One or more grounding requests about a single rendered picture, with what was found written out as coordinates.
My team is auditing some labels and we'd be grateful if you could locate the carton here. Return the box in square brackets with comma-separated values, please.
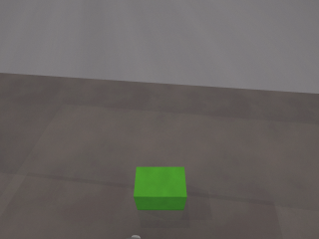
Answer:
[134, 166, 187, 211]

